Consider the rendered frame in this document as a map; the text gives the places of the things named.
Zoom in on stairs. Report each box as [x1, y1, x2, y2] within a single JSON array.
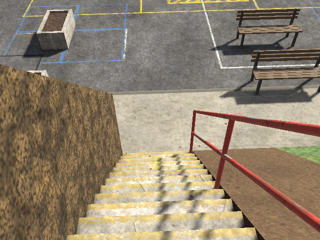
[[66, 151, 258, 240]]

